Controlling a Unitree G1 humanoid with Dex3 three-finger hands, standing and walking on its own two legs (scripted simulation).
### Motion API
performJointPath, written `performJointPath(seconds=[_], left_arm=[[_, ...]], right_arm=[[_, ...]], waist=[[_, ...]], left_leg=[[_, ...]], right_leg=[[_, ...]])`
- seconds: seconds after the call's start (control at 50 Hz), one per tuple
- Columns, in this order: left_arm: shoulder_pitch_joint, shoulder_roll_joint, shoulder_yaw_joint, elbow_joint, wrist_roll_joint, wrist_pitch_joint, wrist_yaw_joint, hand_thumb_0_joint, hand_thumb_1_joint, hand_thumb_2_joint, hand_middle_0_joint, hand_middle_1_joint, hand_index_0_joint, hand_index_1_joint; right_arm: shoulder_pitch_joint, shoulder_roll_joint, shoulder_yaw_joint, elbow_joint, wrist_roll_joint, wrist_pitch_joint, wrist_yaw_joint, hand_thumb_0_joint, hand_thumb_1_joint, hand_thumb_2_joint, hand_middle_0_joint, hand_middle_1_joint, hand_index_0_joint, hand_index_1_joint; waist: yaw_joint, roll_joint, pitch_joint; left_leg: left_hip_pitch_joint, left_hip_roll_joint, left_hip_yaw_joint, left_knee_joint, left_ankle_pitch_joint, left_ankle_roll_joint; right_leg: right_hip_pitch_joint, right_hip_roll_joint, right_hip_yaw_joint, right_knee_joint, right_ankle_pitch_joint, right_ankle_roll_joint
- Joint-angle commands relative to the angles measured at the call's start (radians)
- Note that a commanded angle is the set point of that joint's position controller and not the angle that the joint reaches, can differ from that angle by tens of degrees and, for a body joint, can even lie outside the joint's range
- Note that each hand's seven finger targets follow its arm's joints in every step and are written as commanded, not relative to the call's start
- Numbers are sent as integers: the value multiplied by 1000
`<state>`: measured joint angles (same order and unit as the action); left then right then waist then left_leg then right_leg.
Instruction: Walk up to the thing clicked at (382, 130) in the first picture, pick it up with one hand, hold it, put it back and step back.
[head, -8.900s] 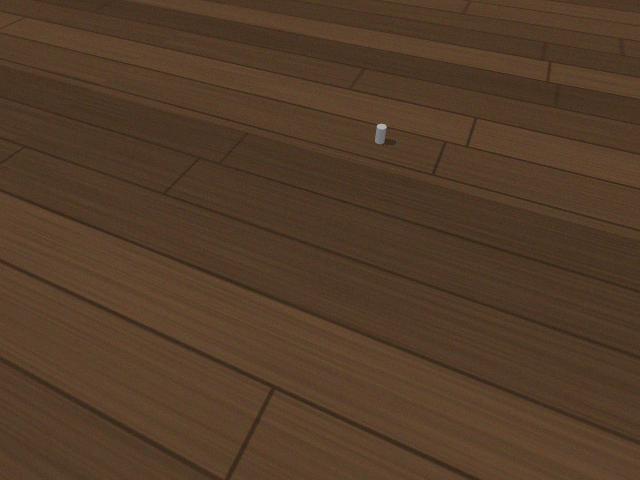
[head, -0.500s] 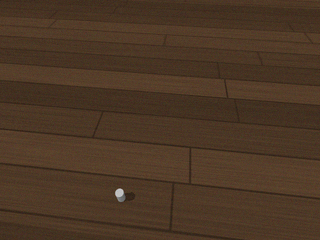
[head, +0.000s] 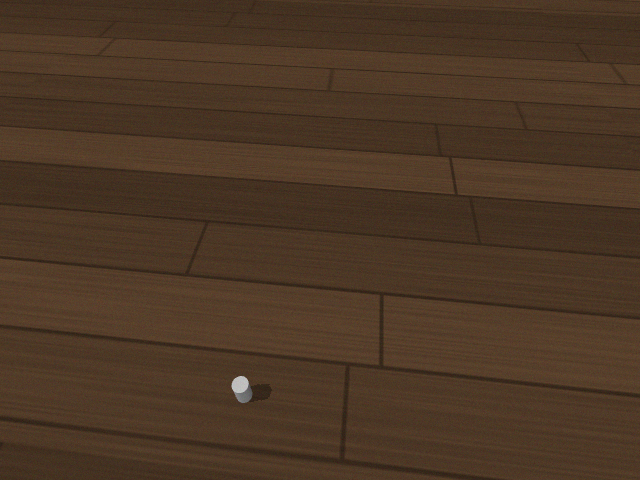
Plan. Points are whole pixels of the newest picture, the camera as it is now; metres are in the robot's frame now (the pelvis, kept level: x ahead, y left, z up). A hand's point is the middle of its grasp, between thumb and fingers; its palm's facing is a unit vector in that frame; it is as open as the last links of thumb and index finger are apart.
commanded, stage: stand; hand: left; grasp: from above
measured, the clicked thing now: (242, 389) +0.47 +0.24 -0.74
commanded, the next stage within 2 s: rise first in 0.40 s
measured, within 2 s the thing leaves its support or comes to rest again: neither
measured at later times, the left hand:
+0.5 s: hand out of the picture +0.07 +0.25 -0.16, palm faces -0.02 -0.94 -0.35, open 7.4 cm
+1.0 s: hand out of the picture +0.14 +0.26 -0.20, palm faces -0.07 -0.92 -0.39, open 13.2 cm
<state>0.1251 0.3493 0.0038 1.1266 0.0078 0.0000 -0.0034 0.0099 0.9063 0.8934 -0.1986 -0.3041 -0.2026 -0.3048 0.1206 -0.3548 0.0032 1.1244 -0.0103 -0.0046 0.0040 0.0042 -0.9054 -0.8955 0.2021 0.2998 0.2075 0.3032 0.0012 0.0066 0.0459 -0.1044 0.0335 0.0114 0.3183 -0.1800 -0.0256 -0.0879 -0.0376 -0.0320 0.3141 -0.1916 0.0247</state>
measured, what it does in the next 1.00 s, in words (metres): stands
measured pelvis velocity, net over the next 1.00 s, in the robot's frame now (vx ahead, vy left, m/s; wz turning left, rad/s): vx -0.01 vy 0.01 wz -0.01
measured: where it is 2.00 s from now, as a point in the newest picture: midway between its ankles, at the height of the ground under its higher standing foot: outside the picture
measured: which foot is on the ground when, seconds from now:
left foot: down 0.00-1.00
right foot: down 0.00-1.00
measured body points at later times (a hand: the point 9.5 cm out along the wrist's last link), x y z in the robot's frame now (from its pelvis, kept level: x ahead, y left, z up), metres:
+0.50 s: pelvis +0.00 +0.00 +0.00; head +0.01 +0.00 +0.45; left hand +0.07 +0.30 -0.13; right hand +0.07 -0.30 -0.13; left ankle +0.00 +0.14 -0.75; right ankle -0.01 -0.13 -0.75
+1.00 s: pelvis -0.01 +0.01 -0.05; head +0.06 +0.01 +0.40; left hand +0.14 +0.30 -0.17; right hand +0.10 -0.26 -0.16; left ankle +0.00 +0.14 -0.75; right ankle -0.01 -0.13 -0.75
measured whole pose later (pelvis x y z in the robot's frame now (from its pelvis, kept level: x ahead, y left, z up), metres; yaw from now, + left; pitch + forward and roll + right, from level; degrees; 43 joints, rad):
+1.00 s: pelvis -0.01 +0.01 -0.05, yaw -1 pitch +11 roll -1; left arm 0.06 0.31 0.14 0.82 0.16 0.18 0.00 0.01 -0.33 0.96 -0.10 -1.01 -0.11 -1.01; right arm 0.25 -0.25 -0.04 0.66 0.02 -0.06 -0.01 0.01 -0.88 -0.89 0.20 0.30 0.21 0.30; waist -0.03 0.01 -0.06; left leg -0.64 0.05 0.00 0.84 -0.40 -0.02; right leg -0.62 -0.04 -0.02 0.81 -0.39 0.03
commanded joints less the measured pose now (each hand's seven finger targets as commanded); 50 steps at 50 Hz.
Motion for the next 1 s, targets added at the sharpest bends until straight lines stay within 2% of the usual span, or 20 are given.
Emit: performJointPath(seconds=[0.0, 0.14, 0.32, 0.46, 0.48, 0.5, 0.52, 0.54, 0.56, 0.6, 0.64, 0.66, 0.7, 0.74, 0.78, 0.82, 0.86, 0.92, 0.96, 0.98], left_arm=[[-28, 220, 40, -53, 3, -27, 11, 0, 899, 900, -200, -300, -200, -300], [-28, 219, 40, -52, 3, -26, 11, 0, 899, 900, -200, -300, -200, -300], [-29, 219, 40, -57, 4, -29, 12, 0, 899, 900, -200, -300, -200, -300], [-21, 219, 37, -54, 2, -29, 13, 0, 899, 900, -200, -300, -200, -300], [-29, 217, 38, -57, 4, -30, 13, 0, 819, 970, -199, -376, -182, -380], [-380, 54, 42, -407, -51, -121, 27, 0, 739, 936, -187, -456, -161, -460], [-473, 89, 53, -316, -49, -107, 32, 0, 662, 923, -198, -528, -169, -540], [-326, 142, 92, -144, -35, -64, 36, 0, 584, 910, -193, -608, -178, -620], [-247, 185, 126, -100, -20, -48, 23, 0, 504, 936, -169, -688, -159, -700], [-335, 283, 182, -165, 15, -53, 12, 0, 344, 908, -160, -843, -176, -827], [-165, 219, 180, -38, 67, -24, -17, 0, 189, 893, -112, -966, -159, -918], [-124, 242, 210, -61, 98, -13, -26, 0, 109, 932, -97, -994, -130, -961], [-85, 246, 227, -184, 115, 14, -25, 0, -51, 902, -119, -1025, -156, -988], [-66, 152, 176, -189, 125, 71, -21, 0, -211, 939, -97, -1042, -119, -1020], [-148, 177, 177, -255, 143, 115, -9, 0, -354, 945, -112, -1018, -119, -1011], [-118, 179, 186, -298, 142, 146, 4, 0, -512, 963, -105, -1041, -104, -1042], [-100, 122, 157, -318, 142, 164, 9, 0, -549, 983, -95, -1047, -89, -1053], [-147, 163, 191, -429, 158, 149, 18, 0, -571, 1006, -85, -1050, -73, -1062], [-123, 169, 207, -517, 166, 135, 23, 0, -570, 1004, -77, -1059, -68, -1068], [-82, 146, 197, -535, 169, 134, 23, 0, -565, 1005, -73, -1075, -67, -1083]], right_arm=[[-37, -206, -35, -56, 1, -23, -12, 0, -900, -900, 200, 300, 200, 300], [-36, -212, -38, -52, 1, -20, -10, 0, -900, -900, 200, 300, 200, 300], [-40, -213, -38, -57, -1, -24, -12, 0, -900, -900, 200, 300, 200, 300], [-39, -210, -38, -53, 2, -23, -12, 0, -900, -900, 200, 300, 200, 300], [-33, -209, -38, -56, 0, -23, -12, 0, -890, -901, 198, 300, 199, 300], [-25, -44, 0, -332, 69, -72, -33, 0, -949, -909, 200, 300, 200, 300], [29, -69, -2, -269, 69, -65, -44, 0, -908, -899, 200, 300, 200, 300], [58, -99, -14, -264, 68, -52, -49, 0, -910, -901, 200, 300, 200, 300], [65, -108, -30, -294, 69, -42, -49, 0, -900, -899, 200, 300, 200, 300], [97, -105, -59, -329, 57, -49, -62, 0, -906, -901, 200, 300, 200, 300], [130, -92, -77, -352, 37, -53, -52, 0, -897, -898, 200, 300, 200, 300], [128, -92, -92, -373, 29, -55, -45, 0, -885, -896, 200, 300, 200, 300], [125, -83, -99, -434, 35, -56, -43, 0, -895, -898, 200, 300, 200, 300], [105, -66, -91, -473, 39, -54, -38, 0, -876, -893, 200, 300, 200, 300], [74, -71, -90, -516, 44, -59, -34, 0, -869, -892, 200, 300, 200, 300], [72, -61, -90, -549, 46, -64, -27, 0, -880, -895, 201, 300, 200, 300], [87, -54, -90, -562, 43, -79, -26, 0, -872, -893, 201, 300, 200, 300], [101, -49, -98, -582, 35, -106, -23, 0, -871, -894, 201, 300, 200, 300], [109, -44, -102, -598, 32, -124, -26, 0, -870, -893, 200, 300, 200, 300], [113, -40, -101, -602, 30, -133, -29, 0, -856, -890, 200, 300, 200, 300]], waist=[[-1, -12, -60], [-1, -8, -50], [1, -5, -81], [3, -8, -61], [-2, -14, -70], [-117, 1, 5], [-95, -20, -32], [-83, -72, -10], [-40, -58, -14], [-28, -41, -170], [-25, -33, -198], [13, -6, -251], [43, 66, -349], [21, 50, -269], [6, 39, -241], [3, 18, -232], [-15, -15, -225], [-18, 2, -267], [-15, 31, -335], [-19, 39, -347]], left_leg=[[12, 103, -74, -42, 165, 40], [-7, 97, -76, -46, 111, 38], [27, 108, -73, -27, 193, 43], [17, 107, -77, -38, 184, 38], [12, 107, -71, -34, 181, 41], [-103, -38, 47, 30, 19, 33], [-104, -44, 44, 50, -3, 39], [-139, -47, 43, 73, -31, 42], [-170, -42, 46, 101, -11, 38], [-164, -43, 39, 151, 45, 37], [-232, -51, 30, 223, 86, 33], [-251, -56, 30, 252, 112, 30], [-203, -60, 33, 247, 156, 17], [-257, -55, 28, 255, 126, 14], [-301, -42, 18, 284, 86, 13], [-347, -41, 16, 307, 25, 17], [-389, -37, 16, 350, -13, 21], [-456, -35, 12, 436, -61, 24], [-463, -31, 8, 480, -46, 23], [-463, -26, 4, 496, -29, 21]], right_leg=[[-5, -108, 78, -44, 157, -38], [-4, -106, 79, -56, 118, -37], [4, -112, 77, -38, 191, -38], [1, -107, 72, -44, 171, -35], [9, -111, 76, -45, 182, -35], [-221, 27, 6, 23, 95, -23], [-183, 21, -2, 35, 65, -21], [-202, 32, -14, 44, 15, -27], [-207, 36, -20, 71, 10, -30], [-183, 27, -8, 126, 74, -29], [-223, 27, -6, 201, 122, -31], [-212, 25, -5, 229, 137, -36], [-172, 29, -2, 243, 156, -43], [-232, 35, -8, 243, 116, -42], [-288, 42, -19, 267, 62, -42], [-326, 43, -23, 285, -1, -41], [-388, 47, -23, 325, -37, -38], [-468, 43, -16, 407, -78, -36], [-496, 42, -13, 463, -66, -37], [-510, 43, -14, 489, -52, -37]])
